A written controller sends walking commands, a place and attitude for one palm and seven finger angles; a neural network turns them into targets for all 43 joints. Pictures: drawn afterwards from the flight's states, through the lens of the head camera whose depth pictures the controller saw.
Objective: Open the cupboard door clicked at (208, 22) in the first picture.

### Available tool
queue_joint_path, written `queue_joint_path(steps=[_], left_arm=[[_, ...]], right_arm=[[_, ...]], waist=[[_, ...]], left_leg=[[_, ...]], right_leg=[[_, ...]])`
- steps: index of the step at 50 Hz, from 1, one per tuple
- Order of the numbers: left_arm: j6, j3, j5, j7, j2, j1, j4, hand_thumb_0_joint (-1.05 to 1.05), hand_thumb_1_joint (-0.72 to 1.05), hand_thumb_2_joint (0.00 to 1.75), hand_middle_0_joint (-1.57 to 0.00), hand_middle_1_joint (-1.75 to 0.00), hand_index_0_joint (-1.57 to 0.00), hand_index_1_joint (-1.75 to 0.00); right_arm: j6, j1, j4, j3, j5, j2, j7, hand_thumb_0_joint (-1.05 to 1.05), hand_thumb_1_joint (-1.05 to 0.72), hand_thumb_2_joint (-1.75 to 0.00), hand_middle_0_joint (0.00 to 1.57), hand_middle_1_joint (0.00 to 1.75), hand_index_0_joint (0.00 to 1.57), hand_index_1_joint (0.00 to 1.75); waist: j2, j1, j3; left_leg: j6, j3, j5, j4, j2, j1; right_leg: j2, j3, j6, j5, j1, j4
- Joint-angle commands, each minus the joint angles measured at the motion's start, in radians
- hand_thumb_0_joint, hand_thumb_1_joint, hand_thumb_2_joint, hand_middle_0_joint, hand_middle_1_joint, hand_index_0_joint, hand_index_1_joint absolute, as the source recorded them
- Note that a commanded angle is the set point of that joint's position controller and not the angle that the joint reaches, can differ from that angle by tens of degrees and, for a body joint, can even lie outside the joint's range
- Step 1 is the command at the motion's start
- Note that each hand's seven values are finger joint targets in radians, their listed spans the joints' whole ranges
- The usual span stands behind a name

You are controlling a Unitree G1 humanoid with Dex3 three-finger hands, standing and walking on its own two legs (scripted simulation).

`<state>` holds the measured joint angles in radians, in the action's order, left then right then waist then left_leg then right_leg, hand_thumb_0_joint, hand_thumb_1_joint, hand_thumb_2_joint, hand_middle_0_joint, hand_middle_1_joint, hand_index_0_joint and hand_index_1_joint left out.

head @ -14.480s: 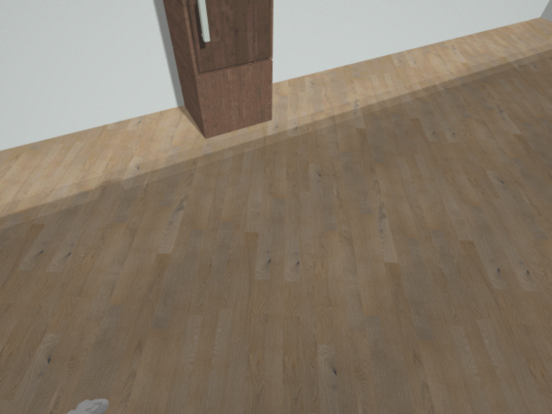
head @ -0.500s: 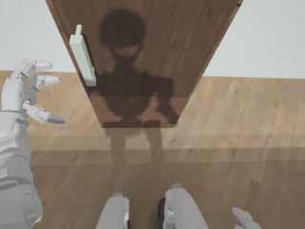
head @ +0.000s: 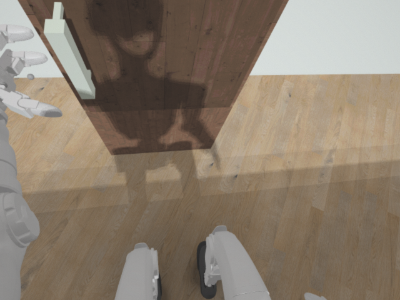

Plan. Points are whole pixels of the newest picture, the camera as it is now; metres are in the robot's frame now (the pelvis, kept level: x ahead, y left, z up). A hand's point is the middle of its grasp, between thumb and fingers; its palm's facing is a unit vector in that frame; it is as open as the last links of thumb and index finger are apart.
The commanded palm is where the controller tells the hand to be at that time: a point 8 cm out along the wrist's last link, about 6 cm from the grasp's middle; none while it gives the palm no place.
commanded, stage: move the hooked fingers beside the handle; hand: left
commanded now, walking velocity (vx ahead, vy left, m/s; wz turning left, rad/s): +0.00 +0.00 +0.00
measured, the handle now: (75, 56) +0.56 +0.19 +0.04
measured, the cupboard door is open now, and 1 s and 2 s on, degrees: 0 0 0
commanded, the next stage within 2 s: slide the fingers in behind the handle in 0.76 s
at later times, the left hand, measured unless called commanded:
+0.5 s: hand (29, 83) +0.50 +0.25 +0.05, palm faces +0.02 -1.00 -0.03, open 13.9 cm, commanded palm +0.48 +0.28 +0.04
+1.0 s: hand (40, 83) +0.50 +0.24 +0.04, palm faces +0.01 -1.00 -0.04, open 13.9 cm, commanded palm +0.48 +0.27 +0.04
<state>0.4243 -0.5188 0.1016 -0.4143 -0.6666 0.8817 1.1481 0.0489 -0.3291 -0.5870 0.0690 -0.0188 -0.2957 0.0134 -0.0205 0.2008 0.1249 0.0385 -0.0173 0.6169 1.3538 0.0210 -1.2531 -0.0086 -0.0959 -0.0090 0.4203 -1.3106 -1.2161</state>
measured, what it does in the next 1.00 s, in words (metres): stands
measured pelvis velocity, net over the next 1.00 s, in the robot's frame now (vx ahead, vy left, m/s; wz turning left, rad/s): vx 0.01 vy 0.00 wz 0.00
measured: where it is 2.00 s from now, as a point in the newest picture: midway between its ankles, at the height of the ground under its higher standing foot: (180, 293)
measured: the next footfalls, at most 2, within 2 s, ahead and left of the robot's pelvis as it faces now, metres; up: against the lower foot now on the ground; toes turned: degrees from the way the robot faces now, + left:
none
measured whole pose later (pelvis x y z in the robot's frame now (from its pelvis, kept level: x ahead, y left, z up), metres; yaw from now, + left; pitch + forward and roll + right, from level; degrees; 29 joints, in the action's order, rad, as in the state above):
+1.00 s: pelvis +0.01 +0.00 +0.01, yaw +0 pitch +29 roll -4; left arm 0.44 -0.47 0.12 -0.37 -0.58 0.79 1.05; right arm 0.09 -0.32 -0.58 0.06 -0.01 -0.27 0.00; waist -0.02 0.18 0.13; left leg 0.04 -0.02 0.62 1.32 0.02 -1.21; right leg 0.00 -0.09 -0.01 0.42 -1.26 -1.19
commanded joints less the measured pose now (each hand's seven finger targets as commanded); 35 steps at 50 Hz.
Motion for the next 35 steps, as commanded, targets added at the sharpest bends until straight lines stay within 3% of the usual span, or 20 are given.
queue_joint_path(steps=[1,3,6,8,10,13,15,20,21,23,25,28,32,35], left_arm=[[0.049,-0.034,0.02,-0.003,-0.288,0.318,-0.17,0.0,-0.5,0.3,-0.3,-1.2,-0.3,-1.2],[0.047,-0.043,0.018,-0.001,-0.302,0.316,-0.207,0.0,-0.5,0.3,-0.3,-1.2,-0.3,-1.2],[0.055,-0.078,0.034,0.006,-0.322,0.288,-0.291,0.0,-0.5,0.3,-0.3,-1.2,-0.3,-1.2],[0.054,-0.075,0.041,0.009,-0.307,0.267,-0.333,0.0,-0.5,0.3,-0.3,-1.2,-0.3,-1.2],[0.046,-0.069,0.044,0.016,-0.288,0.254,-0.33,0.0,-0.5,0.3,-0.3,-1.2,-0.3,-1.2],[0.051,-0.065,0.045,0.023,-0.278,0.247,-0.36,0.0,-0.5,0.3,-0.3,-1.2,-0.3,-1.2],[0.05,-0.043,0.047,0.024,-0.242,0.215,-0.358,0.0,-0.5,0.3,-0.3,-1.2,-0.3,-1.2],[0.056,0.028,0.052,0.024,-0.154,0.246,-0.321,0.0,-0.5,0.3,-0.3,-1.2,-0.3,-1.2],[0.063,0.026,0.054,0.024,-0.156,0.248,-0.329,0.0,-0.5,0.3,-0.3,-1.2,-0.3,-1.2],[0.068,0.007,0.052,0.027,-0.17,0.22,-0.305,0.0,-0.5,0.3,-0.3,-1.2,-0.3,-1.2],[0.07,0.011,0.05,0.028,-0.163,0.223,-0.263,0.0,-0.5,0.3,-0.3,-1.2,-0.3,-1.2],[0.081,0.011,0.036,0.03,-0.186,0.268,-0.244,0.0,-0.5,0.3,-0.3,-1.2,-0.3,-1.2],[0.113,-0.017,0.037,0.029,-0.226,0.299,-0.302,0.0,-0.5,0.3,-0.3,-1.2,-0.3,-1.2],[0.103,0.015,0.04,0.023,-0.182,0.275,-0.285,0.0,-0.5,0.3,-0.3,-1.2,-0.3,-1.2]], right_arm=[[0.004,-0.177,0.059,-0.071,-0.002,-0.194,0.004,0.0,-0.9,-0.9,0.2,0.3,0.2,0.3],[0.016,-0.18,0.061,-0.074,-0.004,-0.197,0.0,0.0,-0.9,-0.9,0.2,0.3,0.2,0.3],[0.025,-0.183,0.072,-0.082,-0.002,-0.195,-0.006,0.0,-0.9,-0.9,0.2,0.3,0.2,0.3],[0.03,-0.182,0.073,-0.084,-0.001,-0.189,-0.01,0.0,-0.9,-0.9,0.2,0.3,0.2,0.3],[0.033,-0.178,0.067,-0.085,0.001,-0.185,-0.011,0.0,-0.9,-0.9,0.2,0.3,0.2,0.3],[0.029,-0.179,0.06,-0.087,0.001,-0.181,-0.008,0.0,-0.9,-0.9,0.2,0.3,0.2,0.3],[0.027,-0.175,0.059,-0.088,0.002,-0.175,-0.009,0.0,-0.9,-0.9,0.2,0.3,0.2,0.3],[0.021,-0.167,0.043,-0.09,0.002,-0.17,-0.006,0.0,-0.9,-0.9,0.2,0.3,0.2,0.3],[0.019,-0.167,0.046,-0.09,0.002,-0.17,-0.004,0.0,-0.9,-0.9,0.2,0.3,0.2,0.3],[0.021,-0.165,0.045,-0.092,0.001,-0.17,-0.005,0.0,-0.9,-0.9,0.2,0.3,0.2,0.3],[0.021,-0.155,0.05,-0.087,0.002,-0.167,-0.005,0.0,-0.9,-0.9,0.2,0.3,0.2,0.3],[0.023,-0.145,0.054,-0.082,0.002,-0.169,-0.001,0.0,-0.9,-0.9,0.2,0.3,0.2,0.3],[0.019,-0.148,0.059,-0.086,-0.002,-0.173,-0.001,0.0,-0.9,-0.9,0.2,0.3,0.2,0.3],[0.023,-0.14,0.058,-0.087,0.0,-0.172,-0.003,0.0,-0.9,-0.9,0.2,0.3,0.2,0.3]], waist=[[-0.187,-0.016,0.554],[-0.202,-0.025,0.567],[-0.221,-0.04,0.64],[-0.229,-0.045,0.646],[-0.192,-0.034,0.604],[-0.214,-0.04,0.61],[-0.203,-0.041,0.593],[-0.191,-0.016,0.515],[-0.211,-0.021,0.521],[-0.189,-0.03,0.537],[-0.147,-0.025,0.493],[-0.174,-0.021,0.468],[-0.206,-0.034,0.578],[-0.199,-0.03,0.56]], left_leg=[[-0.019,-0.073,-0.509,-0.177,0.0,0.317],[-0.026,-0.078,-0.525,-0.185,0.005,0.347],[-0.033,-0.086,-0.603,-0.183,0.01,0.405],[-0.037,-0.085,-0.638,-0.189,0.013,0.427],[-0.027,-0.076,-0.598,-0.192,0.012,0.398],[-0.03,-0.076,-0.609,-0.202,0.011,0.422],[-0.033,-0.077,-0.621,-0.21,0.012,0.434],[-0.036,-0.077,-0.593,-0.219,0.012,0.439],[-0.041,-0.081,-0.619,-0.217,0.012,0.45],[-0.04,-0.074,-0.608,-0.216,0.009,0.441],[-0.031,-0.067,-0.545,-0.219,0.003,0.38],[-0.029,-0.062,-0.505,-0.214,-0.001,0.357],[-0.039,-0.071,-0.577,-0.196,0.0,0.421],[-0.045,-0.08,-0.594,-0.2,0.004,0.429]], right_leg=[[0.034,0.051,-0.018,-0.231,0.362,0.08],[0.034,0.047,-0.015,-0.227,0.358,0.083],[0.036,0.045,-0.017,-0.264,0.374,0.078],[0.037,0.045,-0.013,-0.281,0.39,0.088],[0.038,0.049,-0.01,-0.279,0.401,0.102],[0.038,0.049,-0.011,-0.281,0.409,0.108],[0.038,0.045,-0.011,-0.278,0.41,0.117],[0.038,0.038,-0.01,-0.246,0.363,0.131],[0.037,0.036,-0.016,-0.254,0.358,0.124],[0.038,0.04,-0.014,-0.26,0.381,0.125],[0.037,0.044,-0.013,-0.251,0.402,0.127],[0.035,0.049,-0.015,-0.229,0.379,0.118],[0.036,0.05,-0.017,-0.261,0.395,0.098],[0.035,0.042,-0.016,-0.25,0.377,0.101]])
